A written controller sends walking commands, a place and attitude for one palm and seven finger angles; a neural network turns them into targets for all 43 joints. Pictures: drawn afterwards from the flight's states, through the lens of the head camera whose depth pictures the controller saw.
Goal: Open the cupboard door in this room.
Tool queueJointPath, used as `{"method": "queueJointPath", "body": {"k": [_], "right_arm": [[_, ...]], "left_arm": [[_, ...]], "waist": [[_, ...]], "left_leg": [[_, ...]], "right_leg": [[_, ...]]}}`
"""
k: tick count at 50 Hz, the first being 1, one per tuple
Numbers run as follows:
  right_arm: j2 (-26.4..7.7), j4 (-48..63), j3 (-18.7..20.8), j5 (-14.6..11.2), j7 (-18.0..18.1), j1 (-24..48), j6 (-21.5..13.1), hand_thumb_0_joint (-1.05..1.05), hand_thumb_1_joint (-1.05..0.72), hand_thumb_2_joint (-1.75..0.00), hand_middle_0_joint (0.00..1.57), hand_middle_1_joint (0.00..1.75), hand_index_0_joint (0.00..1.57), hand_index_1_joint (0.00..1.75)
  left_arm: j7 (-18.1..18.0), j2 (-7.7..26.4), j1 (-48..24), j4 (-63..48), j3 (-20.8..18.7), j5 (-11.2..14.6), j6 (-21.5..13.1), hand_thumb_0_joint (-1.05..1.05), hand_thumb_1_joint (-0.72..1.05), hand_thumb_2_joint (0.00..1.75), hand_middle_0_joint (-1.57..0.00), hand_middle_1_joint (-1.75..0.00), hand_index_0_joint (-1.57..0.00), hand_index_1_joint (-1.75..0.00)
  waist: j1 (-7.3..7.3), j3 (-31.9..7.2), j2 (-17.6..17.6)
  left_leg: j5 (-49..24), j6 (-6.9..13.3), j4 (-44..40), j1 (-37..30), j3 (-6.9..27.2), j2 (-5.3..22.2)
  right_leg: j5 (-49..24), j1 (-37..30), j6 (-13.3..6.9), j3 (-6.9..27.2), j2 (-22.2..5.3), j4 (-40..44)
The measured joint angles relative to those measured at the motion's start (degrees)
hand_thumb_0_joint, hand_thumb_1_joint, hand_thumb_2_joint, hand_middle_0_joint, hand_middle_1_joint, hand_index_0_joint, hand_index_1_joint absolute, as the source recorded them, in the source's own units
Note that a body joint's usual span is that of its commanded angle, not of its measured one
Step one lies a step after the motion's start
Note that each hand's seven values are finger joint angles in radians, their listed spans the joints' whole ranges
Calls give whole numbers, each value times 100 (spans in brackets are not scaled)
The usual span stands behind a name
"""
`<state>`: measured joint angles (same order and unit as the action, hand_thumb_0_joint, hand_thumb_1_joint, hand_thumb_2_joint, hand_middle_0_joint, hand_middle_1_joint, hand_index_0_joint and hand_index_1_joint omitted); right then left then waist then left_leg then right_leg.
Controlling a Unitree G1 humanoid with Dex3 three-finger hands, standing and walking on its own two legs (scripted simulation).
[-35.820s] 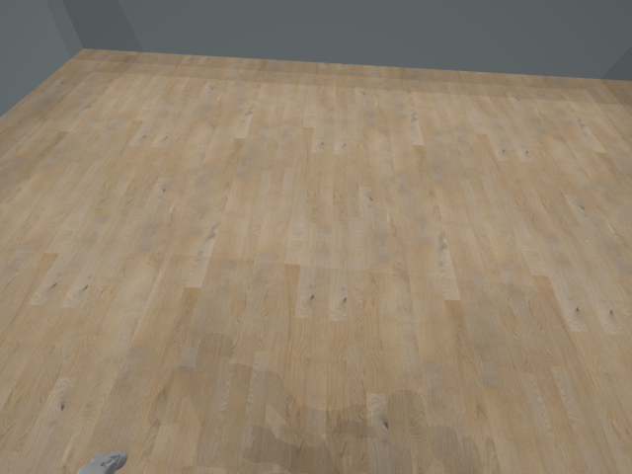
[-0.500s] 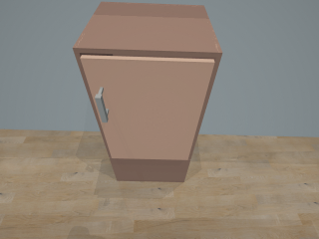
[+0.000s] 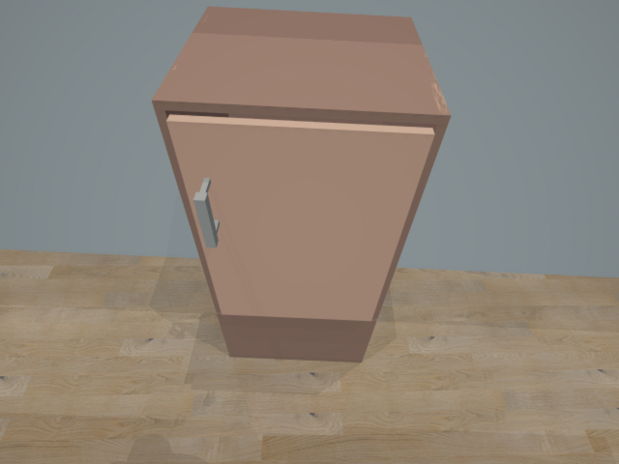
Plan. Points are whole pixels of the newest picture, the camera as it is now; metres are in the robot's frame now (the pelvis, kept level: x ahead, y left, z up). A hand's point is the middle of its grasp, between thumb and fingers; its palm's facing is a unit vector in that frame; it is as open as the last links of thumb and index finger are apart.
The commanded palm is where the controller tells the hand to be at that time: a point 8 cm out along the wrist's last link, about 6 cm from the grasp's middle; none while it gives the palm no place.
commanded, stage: raise the hand with hooked fingers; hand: left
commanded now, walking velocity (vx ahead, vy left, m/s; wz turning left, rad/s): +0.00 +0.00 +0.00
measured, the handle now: (209, 213) +0.51 +0.22 -0.01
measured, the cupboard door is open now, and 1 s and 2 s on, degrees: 0 0 0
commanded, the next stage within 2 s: none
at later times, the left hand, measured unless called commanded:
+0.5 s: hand (155, 460) +0.14 +0.20 -0.07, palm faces +0.14 -0.99 -0.02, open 8.9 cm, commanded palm +0.13 +0.26 -0.05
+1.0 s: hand (135, 407) +0.19 +0.24 -0.04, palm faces +0.05 -1.00 -0.04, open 11.9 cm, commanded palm +0.17 +0.29 -0.03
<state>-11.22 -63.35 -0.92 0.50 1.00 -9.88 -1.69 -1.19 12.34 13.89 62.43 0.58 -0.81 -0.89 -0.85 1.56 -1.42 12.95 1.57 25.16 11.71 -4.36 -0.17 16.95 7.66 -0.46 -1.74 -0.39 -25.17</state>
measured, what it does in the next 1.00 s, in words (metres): lowers itself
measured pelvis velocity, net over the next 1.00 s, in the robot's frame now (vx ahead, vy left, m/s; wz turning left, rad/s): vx -0.04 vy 0.00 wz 0.02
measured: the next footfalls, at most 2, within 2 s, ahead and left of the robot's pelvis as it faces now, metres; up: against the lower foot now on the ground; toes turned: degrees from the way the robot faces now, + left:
none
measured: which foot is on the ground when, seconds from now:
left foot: down 0.00-1.00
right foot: down 0.00-1.00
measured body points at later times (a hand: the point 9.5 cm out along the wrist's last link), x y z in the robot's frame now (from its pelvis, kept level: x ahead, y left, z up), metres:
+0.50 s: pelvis -0.04 -0.03 -0.10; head +0.02 -0.01 +0.35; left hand +0.12 +0.26 -0.07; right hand +0.19 -0.26 -0.15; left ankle +0.01 +0.10 -0.74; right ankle -0.04 -0.11 -0.74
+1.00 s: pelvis -0.04 +0.00 -0.08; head +0.02 +0.01 +0.37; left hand +0.18 +0.29 -0.03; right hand +0.11 -0.26 -0.16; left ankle +0.01 +0.10 -0.74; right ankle -0.04 -0.11 -0.74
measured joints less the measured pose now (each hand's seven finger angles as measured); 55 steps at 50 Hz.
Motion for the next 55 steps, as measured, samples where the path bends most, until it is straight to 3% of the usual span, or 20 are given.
{"method": "queueJointPath", "body": {"k": [2,3,4,7,9,11,14,16,18,20,23,27,30,37,41,47,55], "right_arm": [[-46,56,8,-12,0,15,18,0,-90,-90,20,30,20,30],[-68,333,26,-83,17,-92,-21,1,-90,-90,20,30,20,30],[-76,637,29,-130,89,-261,-242,1,-90,-90,20,30,20,30],[-101,1361,116,-200,203,-561,-885,1,-90,-90,20,30,20,30],[-150,1731,179,-146,190,-514,-1052,1,-90,-90,20,30,20,30],[-169,2024,230,-106,126,-334,-1116,1,-90,-90,20,30,20,30],[-187,2448,315,-75,-32,-56,-1202,1,-90,-90,20,30,20,30],[-232,2739,373,-99,-103,98,-1226,1,-90,-90,20,30,20,30],[-293,3009,404,-159,-84,189,-1178,1,-90,-90,20,30,20,30],[-336,3205,407,-213,9,225,-1131,1,-90,-90,20,30,20,30],[-333,3313,378,-231,154,188,-1098,1,-90,-90,20,30,20,30],[-263,3173,222,-204,299,65,-1121,1,-90,-90,20,30,20,30],[-186,2990,70,-218,346,-6,-1120,1,-90,-90,20,30,20,30],[-45,2861,-36,-259,332,-331,-1015,1,-90,-90,20,30,20,30],[-126,2864,37,-247,309,-536,-1012,1,-90,-90,20,30,20,30],[-372,2867,125,-258,314,-642,-1045,1,-90,-90,20,30,20,30],[-439,3011,52,-271,342,-515,-1057,1,-90,-90,20,30,20,30]], "left_arm": [[-60,5,-17,-20,-1,-8,-20,0,91,90,-20,-30,-20,-30],[-65,-27,248,-916,-179,206,316,0,91,90,-20,-30,-20,-30],[-104,-44,577,-2023,-327,350,367,1,91,90,-20,-31,-20,-30],[-303,-100,1085,-4349,-452,747,-131,1,89,89,-20,-32,-20,-31],[-123,-192,873,-4880,-655,940,-748,1,87,88,-21,-33,-20,-32],[285,-236,594,-4964,-885,1133,-1560,1,84,87,-21,-35,-20,-34],[1195,-183,396,-4915,-1065,1393,-2759,0,79,85,-21,-38,-20,-38],[1828,-99,384,-4850,-1140,1510,-3223,0,75,83,-21,-41,-20,-40],[2250,-45,482,-4838,-1211,1702,-3200,0,70,81,-22,-44,-21,-43],[2393,-29,632,-4896,-1310,1874,-2962,0,66,79,-22,-46,-22,-46],[2255,-7,867,-5184,-1479,1949,-2721,1,59,76,-23,-51,-22,-50],[2143,117,904,-5671,-1541,1933,-2761,1,49,73,-23,-57,-23,-56],[2327,277,610,-5687,-1553,1989,-2686,1,42,70,-24,-61,-23,-61],[2530,493,177,-5303,-1760,2151,-1966,0,26,63,-25,-72,-24,-71],[2397,468,228,-5213,-1893,2174,-2069,0,17,59,-26,-78,-25,-77],[2393,474,139,-5076,-1879,2134,-2296,0,3,53,-26,-87,-26,-86],[2420,607,-199,-4968,-1877,2094,-2182,0,-16,45,-28,-99,-27,-98]], "waist": [[5,-5,50],[25,13,65],[-16,27,33],[64,-138,10],[170,-333,99],[208,-550,130],[181,-846,46],[146,-925,-9],[88,-973,-22],[12,-973,-14],[-96,-947,33],[-168,-910,146],[-137,-898,239],[98,-901,334],[171,-925,330],[163,-888,302],[153,-791,231]], "left_leg": [[33,-2,89,59,13,25],[70,-1,169,117,27,25],[77,5,168,116,12,-11],[97,20,322,338,60,-166],[236,29,794,867,149,-166],[430,2,1381,1545,156,-86],[780,-36,2383,2643,117,51],[1015,-81,3036,3254,124,118],[1203,-124,3551,3706,164,170],[1338,-135,3919,3998,232,213],[1459,-197,4255,4237,386,270],[1497,-221,4407,4360,594,302],[1454,-230,4384,4398,665,313],[1283,-174,3969,4138,502,326],[1216,-119,3759,3986,395,309],[1202,-30,3710,3948,349,258],[1174,52,3608,3811,347,209]], "right_leg": [[-4,2,13,-13,20,19],[9,42,16,-29,19,-30],[51,116,-1,-16,-18,-171],[307,452,-30,-102,-191,-695],[493,867,14,-182,-206,-1018],[637,1529,-11,-187,-157,-1561],[972,2650,-96,-140,-73,-2573],[1067,3252,-143,-134,-34,-3199],[1411,3683,-183,-164,0,-3725],[1553,3940,-231,-227,33,-4059],[1669,4085,-281,-371,94,-4286],[1679,4079,-316,-567,150,-4287],[1622,4075,-320,-633,174,-4208],[1400,3903,-248,-474,181,-3834],[1309,3794,-193,-371,161,-3646],[1271,3741,-117,-330,111,-3567],[1197,3555,-39,-331,74,-3383]]}}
